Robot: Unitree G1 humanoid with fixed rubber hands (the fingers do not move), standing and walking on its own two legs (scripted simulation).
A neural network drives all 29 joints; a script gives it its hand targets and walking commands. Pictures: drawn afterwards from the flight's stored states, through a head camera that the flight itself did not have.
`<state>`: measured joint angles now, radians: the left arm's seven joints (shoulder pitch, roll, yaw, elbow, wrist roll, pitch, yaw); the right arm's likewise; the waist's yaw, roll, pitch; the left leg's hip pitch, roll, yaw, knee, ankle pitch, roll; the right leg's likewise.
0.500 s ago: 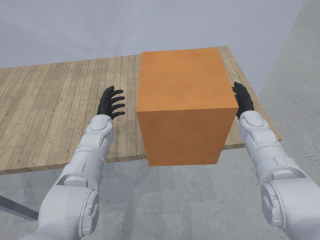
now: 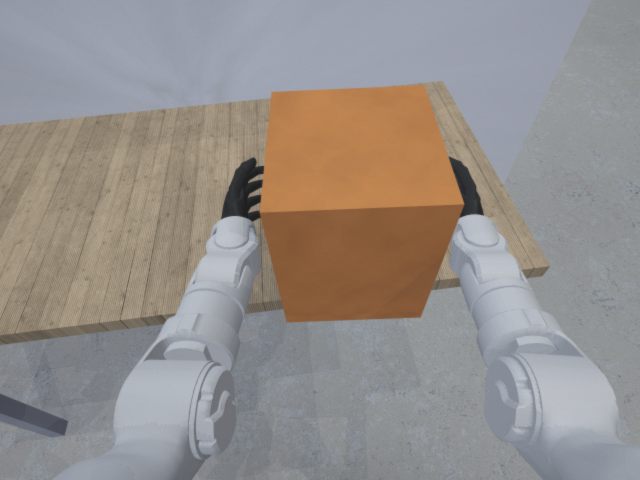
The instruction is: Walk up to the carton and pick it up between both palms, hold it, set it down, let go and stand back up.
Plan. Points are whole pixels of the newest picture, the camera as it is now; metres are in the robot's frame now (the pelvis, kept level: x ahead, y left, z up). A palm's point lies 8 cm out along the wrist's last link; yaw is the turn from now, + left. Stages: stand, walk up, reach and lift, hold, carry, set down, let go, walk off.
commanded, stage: reach and lift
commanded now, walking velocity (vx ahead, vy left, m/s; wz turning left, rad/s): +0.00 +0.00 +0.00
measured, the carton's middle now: (350, 211) +0.47 -0.07 +0.06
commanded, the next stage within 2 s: none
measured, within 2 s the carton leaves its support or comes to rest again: leaves its support in 0.84 s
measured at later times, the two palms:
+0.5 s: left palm (239, 224) +0.45 +0.08 +0.08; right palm (463, 220) +0.42 -0.21 +0.07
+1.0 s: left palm (214, 214) +0.43 +0.10 +0.12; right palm (456, 199) +0.42 -0.19 +0.12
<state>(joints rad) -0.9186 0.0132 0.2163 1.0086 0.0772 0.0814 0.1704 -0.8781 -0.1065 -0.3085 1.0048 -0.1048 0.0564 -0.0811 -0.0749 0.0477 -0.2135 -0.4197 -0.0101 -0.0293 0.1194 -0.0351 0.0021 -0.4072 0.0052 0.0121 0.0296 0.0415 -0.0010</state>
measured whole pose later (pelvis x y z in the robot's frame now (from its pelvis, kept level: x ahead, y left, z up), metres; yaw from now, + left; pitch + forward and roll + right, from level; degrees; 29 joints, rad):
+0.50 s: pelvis +0.03 -0.01 +0.00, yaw +1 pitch +15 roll +0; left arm -0.72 -0.16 0.48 0.75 0.34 0.05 0.05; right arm -0.70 0.06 -0.50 0.75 -0.36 0.04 0.01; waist -0.09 0.06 -0.18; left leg -0.19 0.00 -0.04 -0.09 0.02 0.00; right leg -0.21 0.01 0.00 -0.09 0.04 -0.01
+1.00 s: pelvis +0.02 +0.00 +0.00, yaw +2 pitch +12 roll +0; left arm -0.69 -0.11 0.34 0.54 0.22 0.37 0.12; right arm -0.75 0.00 -0.31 0.75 -0.17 0.24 -0.05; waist -0.11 0.05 -0.20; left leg -0.16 -0.01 -0.06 -0.05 0.00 0.00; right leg -0.16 0.00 -0.03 -0.09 0.04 0.00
